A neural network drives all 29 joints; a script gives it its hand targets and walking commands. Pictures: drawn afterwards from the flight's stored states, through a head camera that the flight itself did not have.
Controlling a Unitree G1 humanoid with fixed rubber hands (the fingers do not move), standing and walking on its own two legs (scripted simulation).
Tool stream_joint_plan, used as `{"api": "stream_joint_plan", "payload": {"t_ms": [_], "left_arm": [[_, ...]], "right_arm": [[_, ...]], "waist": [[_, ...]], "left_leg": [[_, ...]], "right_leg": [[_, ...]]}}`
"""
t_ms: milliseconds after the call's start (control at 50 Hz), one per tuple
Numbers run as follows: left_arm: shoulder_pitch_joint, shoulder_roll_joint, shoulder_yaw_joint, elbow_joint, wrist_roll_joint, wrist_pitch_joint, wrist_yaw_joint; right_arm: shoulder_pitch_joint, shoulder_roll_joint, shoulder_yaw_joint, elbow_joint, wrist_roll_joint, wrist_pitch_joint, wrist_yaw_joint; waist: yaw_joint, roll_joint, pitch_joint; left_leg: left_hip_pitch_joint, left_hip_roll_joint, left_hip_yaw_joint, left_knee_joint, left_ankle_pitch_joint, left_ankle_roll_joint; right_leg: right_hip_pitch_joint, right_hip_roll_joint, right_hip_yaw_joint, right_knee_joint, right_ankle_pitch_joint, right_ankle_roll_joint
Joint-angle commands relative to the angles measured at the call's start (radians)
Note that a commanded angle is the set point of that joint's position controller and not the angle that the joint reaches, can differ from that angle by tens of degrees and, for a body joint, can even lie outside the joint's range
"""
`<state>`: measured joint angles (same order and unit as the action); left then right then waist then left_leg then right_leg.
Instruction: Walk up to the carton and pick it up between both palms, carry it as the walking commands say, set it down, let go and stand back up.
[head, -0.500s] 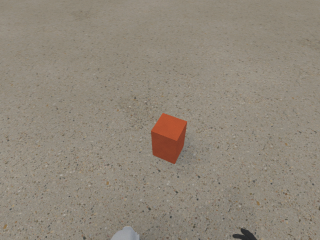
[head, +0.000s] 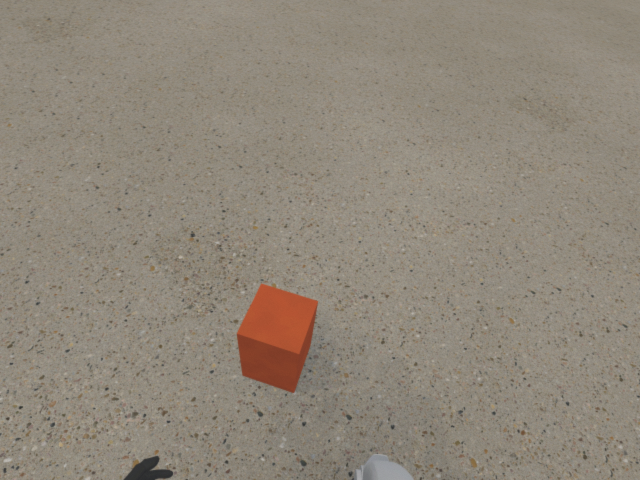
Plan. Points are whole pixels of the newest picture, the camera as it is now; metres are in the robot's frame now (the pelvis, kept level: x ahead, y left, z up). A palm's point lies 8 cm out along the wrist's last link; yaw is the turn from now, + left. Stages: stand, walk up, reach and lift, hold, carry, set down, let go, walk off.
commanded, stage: walk up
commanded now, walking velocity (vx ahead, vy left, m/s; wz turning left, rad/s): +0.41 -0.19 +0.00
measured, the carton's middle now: (278, 340) +0.63 +0.03 -0.64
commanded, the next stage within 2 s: none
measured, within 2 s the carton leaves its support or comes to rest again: neither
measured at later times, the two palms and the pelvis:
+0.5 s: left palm out of the picture +0.11 +0.19 -0.12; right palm (488, 417) +0.25 -0.29 -0.15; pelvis +0.16 -0.05 +0.00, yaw +0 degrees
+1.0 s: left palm (165, 388) +0.30 +0.21 -0.15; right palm (509, 435) +0.22 -0.31 -0.13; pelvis +0.21 -0.04 -0.01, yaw -2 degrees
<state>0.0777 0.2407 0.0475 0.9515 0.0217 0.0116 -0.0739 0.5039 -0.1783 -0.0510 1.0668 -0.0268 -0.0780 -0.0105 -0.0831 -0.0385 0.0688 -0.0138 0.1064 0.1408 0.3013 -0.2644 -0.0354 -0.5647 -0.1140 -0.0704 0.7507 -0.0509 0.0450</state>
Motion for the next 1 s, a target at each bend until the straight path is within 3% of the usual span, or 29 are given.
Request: {"api": "stream_joint_plan", "payload": {"t_ms": [0,40,60,80,100,120,140,160,200,220,240,280,360,440,500,540,580,600,620,640,660,680,700,720,800,880,920,960,980], "left_arm": [[-0.082,0.012,-0.006,-0.068,-0.006,-0.014,-0.005],[-0.074,0.027,-0.001,-0.07,0.0,-0.022,0.003],[-0.02,0.026,0.0,-0.047,0.006,-0.035,0.014],[0.081,0.046,0.008,-0.008,0.012,-0.052,0.028],[0.21,0.098,0.027,0.043,0.021,-0.067,0.045],[0.332,0.193,0.053,0.062,0.036,-0.08,0.058],[0.408,0.269,0.07,0.066,0.015,-0.073,0.072],[0.363,0.242,0.068,0.062,-0.001,-0.069,0.073],[0.253,0.159,0.05,0.037,0.0,-0.077,0.079],[0.205,0.117,0.038,0.032,-0.004,-0.078,0.084],[0.171,0.099,0.031,0.03,-0.002,-0.08,0.082],[0.173,0.084,0.025,0.028,0.003,-0.083,0.075],[0.262,0.082,0.02,0.041,0.009,-0.085,0.08],[0.312,0.102,0.021,0.051,0.012,-0.079,0.087],[0.313,0.094,0.014,0.068,0.007,-0.066,0.08],[0.323,0.104,0.014,0.082,0.005,-0.057,0.078],[0.319,0.094,0.009,0.094,-0.001,-0.05,0.078],[0.338,0.053,-0.003,0.098,0.0,-0.049,0.081],[0.338,-0.022,-0.02,0.085,0.003,-0.05,0.083],[0.329,-0.033,-0.021,0.034,0.005,-0.042,0.092],[0.311,0.011,0.001,0.053,0.008,-0.018,0.101],[0.292,0.026,0.013,0.066,-0.007,0.0,0.103],[0.332,0.016,0.014,0.074,-0.016,0.007,0.1],[0.348,0.018,0.018,0.085,-0.018,0.014,0.093],[0.273,0.038,0.041,0.055,-0.004,0.052,0.082],[0.156,0.01,0.024,0.007,-0.009,0.062,0.071],[0.124,-0.002,0.012,-0.004,-0.01,0.059,0.068],[0.132,0.005,0.003,0.005,-0.015,0.045,0.071],[0.147,0.001,-0.003,0.016,-0.016,0.036,0.075]], "right_arm": [[-0.005,-0.194,-0.038,-0.042,-0.004,-0.004,-0.01],[-0.009,-0.211,-0.044,-0.039,-0.006,0.005,-0.013],[-0.023,-0.18,-0.035,-0.027,-0.003,0.009,-0.008],[-0.023,-0.149,-0.024,-0.009,0.005,0.019,-0.004],[0.012,-0.118,-0.009,-0.001,0.006,0.023,0.0],[0.03,-0.072,0.004,-0.027,0.008,0.019,0.002],[0.055,-0.043,0.009,-0.046,0.014,0.02,-0.006],[0.01,-0.099,0.0,-0.046,0.002,0.027,-0.009],[-0.027,-0.109,-0.013,-0.009,-0.002,0.046,-0.002],[-0.025,-0.079,-0.011,-0.003,0.003,0.063,0.003],[-0.024,-0.063,-0.009,0.0,0.006,0.079,0.009],[-0.065,-0.065,-0.01,-0.011,0.006,0.102,0.017],[-0.207,-0.075,-0.011,-0.05,-0.002,0.118,0.028],[-0.319,-0.079,-0.004,-0.085,-0.003,0.115,0.04],[-0.381,-0.058,0.013,-0.127,0.007,0.088,0.043],[-0.372,-0.064,0.006,-0.121,0.008,0.072,0.031],[-0.291,-0.062,0.0,-0.094,0.008,0.05,0.019],[-0.215,-0.09,-0.009,-0.07,0.003,0.036,0.011],[-0.139,-0.162,-0.023,-0.059,-0.012,0.021,0.002],[-0.112,-0.267,-0.05,-0.069,-0.015,0.032,-0.002],[-0.155,-0.261,-0.042,-0.077,-0.008,0.041,-0.014],[-0.23,-0.214,-0.025,-0.079,0.0,0.042,-0.022],[-0.281,-0.175,-0.018,-0.085,0.005,0.037,-0.026],[-0.297,-0.16,-0.019,-0.082,0.009,0.034,-0.03],[-0.234,-0.176,-0.035,-0.085,0.008,0.045,-0.036],[-0.218,-0.182,-0.037,-0.088,-0.003,0.058,-0.036],[-0.215,-0.188,-0.038,-0.092,-0.006,0.061,-0.029],[-0.25,-0.194,-0.042,-0.102,-0.008,0.066,-0.018],[-0.269,-0.186,-0.041,-0.104,-0.006,0.07,-0.011]], "waist": [[0.016,0.246,0.081],[0.021,0.263,0.066],[0.044,0.282,0.026],[0.093,0.217,-0.035],[0.13,0.083,-0.122],[0.164,-0.155,-0.203],[0.195,-0.313,-0.305],[0.162,-0.205,-0.28],[0.109,-0.002,-0.154],[0.082,-0.028,-0.127],[0.066,-0.092,-0.116],[0.061,-0.155,-0.097],[0.088,-0.134,-0.041],[0.115,-0.148,-0.002],[0.11,-0.24,-0.001],[0.11,-0.147,-0.008],[0.069,-0.056,-0.046],[0.04,0.014,-0.085],[0.015,0.215,-0.093],[-0.004,0.38,-0.08],[0.023,0.248,-0.013],[0.059,0.187,0.019],[0.096,0.204,-0.025],[0.108,0.24,-0.067],[0.091,0.23,-0.103],[0.071,0.264,-0.077],[0.062,0.272,-0.088],[0.061,0.315,-0.105],[0.07,0.315,-0.111]], "left_leg": [[-0.085,0.22,-0.083,-0.117,0.363,0.105],[-0.066,0.229,-0.079,-0.089,0.394,0.089],[-0.058,0.199,-0.047,-0.03,0.365,0.076],[-0.101,0.13,0.013,0.12,0.325,0.062],[-0.188,0.079,0.016,0.311,0.23,0.053],[-0.359,0.014,0.007,0.586,-0.133,0.032],[-0.544,-0.048,-0.07,0.824,-0.372,0.03],[-0.539,0.012,-0.139,0.909,-0.332,0.032],[-0.504,0.042,-0.179,0.905,-0.178,0.022],[-0.462,0.058,-0.177,0.863,-0.126,0.013],[-0.423,0.043,-0.155,0.845,-0.093,0.01],[-0.401,0.018,-0.129,0.824,-0.035,0.011],[-0.489,0.019,-0.121,0.731,0.031,-0.004],[-0.496,0.012,-0.102,0.544,0.039,-0.025],[-0.361,-0.015,-0.037,0.374,0.015,-0.034],[-0.302,-0.028,-0.001,0.284,0.014,-0.038],[-0.145,-0.057,0.032,0.116,0.074,-0.034],[-0.01,-0.025,-0.007,0.06,0.076,-0.03],[0.034,0.187,-0.266,-0.063,-0.045,-0.008],[0.003,0.364,-0.489,-0.15,-0.226,0.111],[-0.103,0.431,-0.518,-0.134,0.101,0.155],[-0.154,0.365,-0.377,-0.046,0.562,0.157],[-0.146,0.293,-0.236,0.026,0.816,0.157],[-0.133,0.253,-0.158,0.058,0.902,0.152],[-0.145,0.276,-0.15,0.052,0.744,0.186],[-0.14,0.253,-0.132,0.026,0.573,0.183],[-0.163,0.239,-0.137,0.019,0.514,0.179],[-0.162,0.219,-0.137,0.017,0.452,0.168],[-0.157,0.201,-0.13,0.029,0.421,0.148]], "right_leg": [[0.062,0.012,-0.028,-0.128,-0.02,-0.008],[0.121,0.026,-0.031,-0.188,-0.057,-0.017],[0.199,0.038,-0.042,-0.23,-0.079,-0.02],[0.371,0.051,-0.074,-0.297,-0.049,-0.021],[0.568,0.047,-0.08,-0.305,-0.059,-0.033],[0.704,-0.181,0.181,-0.33,0.054,-0.081],[0.804,-0.396,0.513,-0.444,0.091,-0.205],[0.72,-0.385,0.488,-0.462,0.135,-0.223],[0.541,-0.348,0.392,-0.436,0.318,-0.181],[0.459,-0.275,0.289,-0.446,0.313,-0.148],[0.4,-0.228,0.226,-0.468,0.268,-0.127],[0.342,-0.193,0.158,-0.495,0.197,-0.119],[0.344,-0.209,0.147,-0.555,0.031,-0.142],[0.351,-0.205,0.148,-0.617,-0.218,-0.146],[0.307,-0.115,0.054,-0.612,-0.294,-0.144],[0.313,-0.138,0.074,-0.564,-0.257,-0.163],[0.291,-0.114,0.058,-0.438,-0.237,-0.136],[0.24,-0.072,0.039,-0.334,-0.242,-0.103],[0.141,0.011,-0.022,-0.103,-0.33,-0.054],[-0.012,0.088,-0.041,0.068,-0.511,-0.023],[0.014,0.053,0.04,0.163,-0.509,-0.02],[0.054,0.044,0.081,0.191,-0.48,-0.007],[0.113,0.038,0.096,0.209,-0.444,0.003],[0.136,0.049,0.088,0.245,-0.405,0.005],[0.061,0.066,0.08,0.418,-0.342,0.02],[0.053,0.064,0.045,0.214,-0.322,0.015],[0.134,0.069,0.027,0.08,-0.307,0.004],[0.227,0.091,0.002,-0.058,-0.297,-0.003],[0.285,0.096,-0.006,-0.164,-0.256,-0.005]]}}
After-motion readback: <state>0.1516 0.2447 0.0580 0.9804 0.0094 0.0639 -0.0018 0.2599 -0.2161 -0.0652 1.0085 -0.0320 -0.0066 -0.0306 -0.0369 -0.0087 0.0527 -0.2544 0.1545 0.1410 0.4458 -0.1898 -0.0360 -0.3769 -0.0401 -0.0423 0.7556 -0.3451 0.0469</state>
